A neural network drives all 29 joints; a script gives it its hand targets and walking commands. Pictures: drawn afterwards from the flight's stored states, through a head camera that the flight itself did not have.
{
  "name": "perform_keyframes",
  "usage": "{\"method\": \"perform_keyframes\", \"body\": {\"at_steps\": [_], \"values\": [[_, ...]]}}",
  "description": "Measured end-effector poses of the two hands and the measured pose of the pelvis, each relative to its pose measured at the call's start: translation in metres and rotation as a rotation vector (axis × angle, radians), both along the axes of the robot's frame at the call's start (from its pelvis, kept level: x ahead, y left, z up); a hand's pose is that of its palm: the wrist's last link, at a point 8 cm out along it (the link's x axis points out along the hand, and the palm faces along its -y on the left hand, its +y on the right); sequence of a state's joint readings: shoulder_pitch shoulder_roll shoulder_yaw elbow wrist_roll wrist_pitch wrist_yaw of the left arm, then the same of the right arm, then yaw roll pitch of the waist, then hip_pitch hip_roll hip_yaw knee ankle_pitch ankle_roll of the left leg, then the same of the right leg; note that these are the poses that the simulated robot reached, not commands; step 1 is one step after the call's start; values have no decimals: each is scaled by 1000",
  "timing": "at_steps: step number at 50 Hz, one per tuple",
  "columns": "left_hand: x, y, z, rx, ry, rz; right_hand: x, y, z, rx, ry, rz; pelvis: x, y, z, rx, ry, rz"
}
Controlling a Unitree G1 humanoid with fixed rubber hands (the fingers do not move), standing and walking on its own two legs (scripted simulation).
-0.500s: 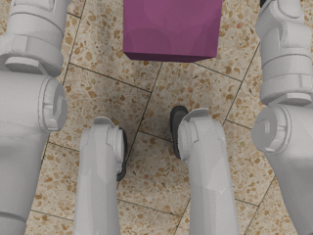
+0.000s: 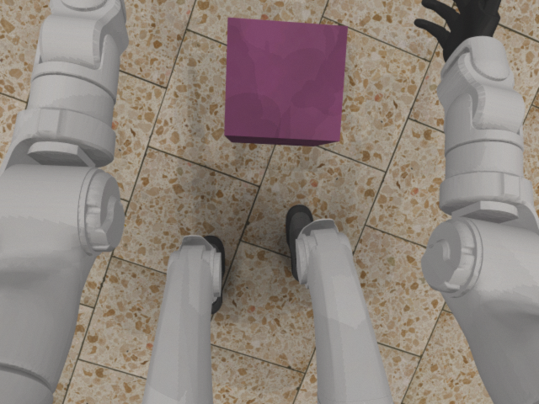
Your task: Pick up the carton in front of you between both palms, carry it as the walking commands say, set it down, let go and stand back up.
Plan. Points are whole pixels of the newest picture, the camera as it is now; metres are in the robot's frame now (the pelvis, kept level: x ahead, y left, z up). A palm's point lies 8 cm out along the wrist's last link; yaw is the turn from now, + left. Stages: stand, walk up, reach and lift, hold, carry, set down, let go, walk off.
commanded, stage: set down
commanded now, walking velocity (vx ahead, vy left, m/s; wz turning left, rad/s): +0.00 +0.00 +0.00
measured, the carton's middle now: (279, 94) +0.52 -0.08 -0.44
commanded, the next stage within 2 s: let go in 0.14 s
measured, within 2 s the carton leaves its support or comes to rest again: neither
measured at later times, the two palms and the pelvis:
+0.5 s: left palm (36, 52) +0.48 +0.14 +0.01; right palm out of the picture +0.43 -0.27 +0.01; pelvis +0.04 -0.02 +0.13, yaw +1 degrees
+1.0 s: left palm out of the picture +0.33 +0.20 +0.11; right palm out of the picture +0.26 -0.25 +0.13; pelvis +0.09 -0.01 +0.20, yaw -2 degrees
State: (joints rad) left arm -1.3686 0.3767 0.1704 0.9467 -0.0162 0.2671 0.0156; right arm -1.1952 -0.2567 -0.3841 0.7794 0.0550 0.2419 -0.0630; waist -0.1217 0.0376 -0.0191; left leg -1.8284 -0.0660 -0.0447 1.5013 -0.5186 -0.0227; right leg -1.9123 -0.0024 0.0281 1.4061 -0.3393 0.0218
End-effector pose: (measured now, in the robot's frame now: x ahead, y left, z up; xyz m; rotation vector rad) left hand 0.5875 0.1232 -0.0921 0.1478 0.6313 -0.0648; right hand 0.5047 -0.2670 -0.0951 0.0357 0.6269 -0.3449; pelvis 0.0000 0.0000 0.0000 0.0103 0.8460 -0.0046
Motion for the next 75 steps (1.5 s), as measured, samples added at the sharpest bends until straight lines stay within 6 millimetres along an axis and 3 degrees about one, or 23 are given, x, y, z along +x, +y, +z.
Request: {"method": "perform_keyframes", "body": {"at_steps": [11, 16, 25, 34, 46, 51, 56, 63, 70, 75], "values": [[-5, 2, 61, 5, 8, -1, -5, 1, 59, -13, 5, 25, 9, -2, 58, 5, -21, 0], [-27, 7, 75, 44, 20, 31, -20, 4, 73, -42, 42, 97, 17, -5, 82, 11, -43, -1], [-108, 21, 105, 94, 68, 106, -80, -3, 110, -86, 146, 248, 38, -16, 127, 19, -168, 0], [-159, 32, 149, 90, 81, 83, -140, -11, 157, -79, 170, 272, 58, -23, 159, 12, -323, -14], [-236, 64, 194, 89, 107, 61, -227, 7, 208, -71, 185, 249, 84, -16, 191, -13, -572, -28], [-267, 82, 210, 85, 116, 70, -252, 18, 225, -72, 196, 250, 93, -8, 202, -25, -686, -26], [-291, 99, 224, 87, 121, 82, -257, 28, 233, -73, 194, 267, 100, 1, 207, -36, -779, -25], [-313, 115, 235, 91, 138, 98, -246, 41, 234, -72, 182, 294, 105, 10, 209, -42, -867, -21], [-314, 115, 238, 85, 147, 98, -242, 41, 234, -76, 193, 300, 107, 10, 208, -41, -908, -15], [-313, 109, 232, 86, 145, 106, -244, 31, 236, -109, 224, 277, 108, 6, 207, -43, -908, -21]]}}
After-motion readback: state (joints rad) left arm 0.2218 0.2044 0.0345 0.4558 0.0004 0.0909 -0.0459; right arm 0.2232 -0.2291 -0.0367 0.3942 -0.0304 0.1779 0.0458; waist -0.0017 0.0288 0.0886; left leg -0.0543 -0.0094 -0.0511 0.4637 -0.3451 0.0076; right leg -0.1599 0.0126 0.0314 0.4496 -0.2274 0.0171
